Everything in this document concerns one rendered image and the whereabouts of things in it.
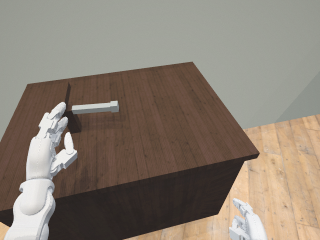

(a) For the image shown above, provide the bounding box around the left robot forearm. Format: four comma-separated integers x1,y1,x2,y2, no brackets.
4,178,56,240

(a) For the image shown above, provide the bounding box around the counter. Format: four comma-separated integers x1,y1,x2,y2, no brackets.
0,61,260,240

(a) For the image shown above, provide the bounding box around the tap lever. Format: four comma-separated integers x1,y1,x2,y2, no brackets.
71,101,119,114

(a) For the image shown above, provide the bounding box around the left robot hand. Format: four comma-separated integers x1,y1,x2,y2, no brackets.
26,102,78,181

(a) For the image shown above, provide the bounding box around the right robot hand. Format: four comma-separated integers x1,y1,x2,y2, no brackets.
229,198,268,240

